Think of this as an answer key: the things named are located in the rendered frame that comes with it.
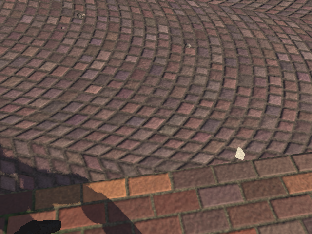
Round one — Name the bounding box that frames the left robot hand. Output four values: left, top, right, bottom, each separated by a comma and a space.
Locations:
14, 219, 61, 234

